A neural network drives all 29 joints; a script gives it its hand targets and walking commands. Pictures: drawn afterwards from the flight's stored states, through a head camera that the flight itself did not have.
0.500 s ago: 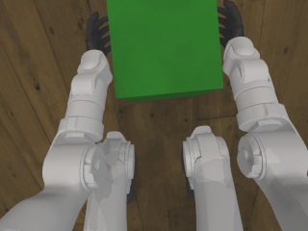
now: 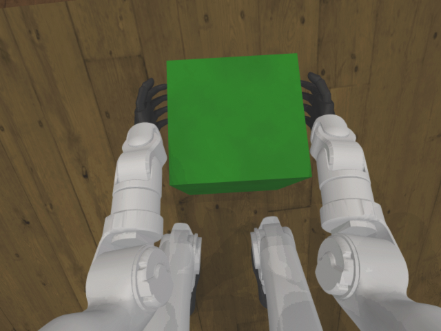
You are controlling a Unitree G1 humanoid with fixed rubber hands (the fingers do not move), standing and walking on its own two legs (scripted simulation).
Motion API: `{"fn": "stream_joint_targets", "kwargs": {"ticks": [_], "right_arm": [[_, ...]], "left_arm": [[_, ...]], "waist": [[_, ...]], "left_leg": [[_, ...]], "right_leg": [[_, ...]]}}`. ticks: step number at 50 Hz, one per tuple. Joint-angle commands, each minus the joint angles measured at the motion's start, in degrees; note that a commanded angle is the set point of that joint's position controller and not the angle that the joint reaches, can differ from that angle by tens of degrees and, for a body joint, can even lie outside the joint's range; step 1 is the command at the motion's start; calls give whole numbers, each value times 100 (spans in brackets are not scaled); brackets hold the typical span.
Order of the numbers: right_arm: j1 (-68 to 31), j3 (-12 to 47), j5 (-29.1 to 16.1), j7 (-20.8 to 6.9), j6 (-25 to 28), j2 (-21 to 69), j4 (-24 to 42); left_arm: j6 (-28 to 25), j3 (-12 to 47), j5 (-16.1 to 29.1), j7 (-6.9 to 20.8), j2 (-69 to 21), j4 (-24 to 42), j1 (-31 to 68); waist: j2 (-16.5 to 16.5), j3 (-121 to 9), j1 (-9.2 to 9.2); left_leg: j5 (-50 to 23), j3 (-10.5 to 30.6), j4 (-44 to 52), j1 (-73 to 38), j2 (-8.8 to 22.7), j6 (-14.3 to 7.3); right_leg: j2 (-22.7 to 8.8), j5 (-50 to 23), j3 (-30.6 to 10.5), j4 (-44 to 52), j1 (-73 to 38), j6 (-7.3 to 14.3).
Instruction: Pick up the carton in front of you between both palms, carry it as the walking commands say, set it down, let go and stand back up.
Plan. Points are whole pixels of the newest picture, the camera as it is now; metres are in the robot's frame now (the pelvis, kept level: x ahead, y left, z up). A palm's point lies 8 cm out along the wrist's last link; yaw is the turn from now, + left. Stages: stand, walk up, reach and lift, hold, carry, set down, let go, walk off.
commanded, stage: reach and lift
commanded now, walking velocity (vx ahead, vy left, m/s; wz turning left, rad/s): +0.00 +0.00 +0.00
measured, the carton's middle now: (232, 138) +0.47 -0.03 -0.12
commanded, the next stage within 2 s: none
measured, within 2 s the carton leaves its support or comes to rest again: neither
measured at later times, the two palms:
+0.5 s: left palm (95, 104) +0.43 +0.13 +0.12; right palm (369, 96) +0.42 -0.17 +0.11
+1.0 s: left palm out of the picture +0.40 +0.14 +0.26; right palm out of the picture +0.38 -0.16 +0.26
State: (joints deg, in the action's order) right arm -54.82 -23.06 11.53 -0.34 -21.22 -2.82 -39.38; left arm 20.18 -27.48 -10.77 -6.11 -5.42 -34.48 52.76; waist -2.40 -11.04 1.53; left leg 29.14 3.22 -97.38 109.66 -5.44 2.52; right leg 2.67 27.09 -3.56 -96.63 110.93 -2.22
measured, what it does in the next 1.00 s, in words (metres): rises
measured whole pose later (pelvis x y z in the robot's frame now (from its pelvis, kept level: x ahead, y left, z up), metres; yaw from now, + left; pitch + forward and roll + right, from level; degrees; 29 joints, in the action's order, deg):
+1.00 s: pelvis +0.09 +0.00 +0.25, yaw -1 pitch +4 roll +0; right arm -14.8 -15.4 13.4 1.0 -29.7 8.7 -22.1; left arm 28.3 -15.7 -12.7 -1.5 -8.9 -23.4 15.9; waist -0.8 -5.9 0.5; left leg 16.4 5.1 -33.1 20.7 -2.0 0.3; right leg 1.4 14.5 -4.0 -32.2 21.6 -0.7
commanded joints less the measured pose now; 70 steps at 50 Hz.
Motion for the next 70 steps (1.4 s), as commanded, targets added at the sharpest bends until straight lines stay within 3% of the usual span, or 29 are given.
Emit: {"fn": "stream_joint_targets", "kwargs": {"ticks": [1, 16, 31, 39, 48, 58, 63, 70], "right_arm": [[-3359, 3161, -1078, -1466, 40, 6272, 166], [-1794, 3340, -893, -1261, 104, 6736, 177], [-216, 3688, -780, -1196, 137, 6860, 654], [565, 3900, -773, -1221, -112, 6811, 1051], [1105, 4277, -965, -1280, -752, 6704, 1766], [946, 3516, -649, -1407, -1275, 6463, 1587], [370, 3606, -700, -1473, -1220, 6628, 1706], [293, 3670, -682, -1429, -1257, 6663, 1747]], "left_arm": [[-4, 3637, 952, 1397, -6193, -181, 3702], [-90, 3750, 837, 1558, -6244, -316, 2030], [-93, 4012, 617, 1693, -6230, -62, 335], [199, 4277, 639, 1770, -6234, 270, -503], [848, 4567, 806, 1883, -6230, 876, -1194], [1378, 3895, 528, 2024, -5933, 766, -930], [1327, 3919, 549, 2089, -6067, 863, -393], [1337, 3955, 525, 2105, -5962, 885, -290]], "waist": [[126, -5807, 167], [327, -4335, 46], [294, -3050, -64], [252, -2268, -58], [181, -1297, -114], [139, 198, -106], [142, -146, -133], [240, -290, -137]], "left_leg": [[-996, -642, 1351, -3255, -567, 12], [-992, -347, 2882, -4411, -516, -96], [-1798, 32, 4740, -6635, -279, -223], [-2542, 186, 5806, -8062, -156, -228], [-3034, 235, 6933, -9485, 0, -216], [-1751, 138, 7632, -9685, 111, -257], [-1694, 125, 7575, -9797, 114, -275], [-1730, 74, 7603, -9938, 80, -287]], "right_leg": [[648, -1181, 761, 1162, -3936, 144], [617, -1287, 348, 2772, -5771, 144], [450, -2066, -24, 4619, -7931, 210], [375, -2659, -92, 5640, -9053, 233], [274, -2939, -79, 6744, -10272, 195], [240, -1665, 38, 7396, -10419, 295], [218, -1623, 33, 7342, -10583, 289], [197, -1670, 18, 7407, -10743, 236]]}}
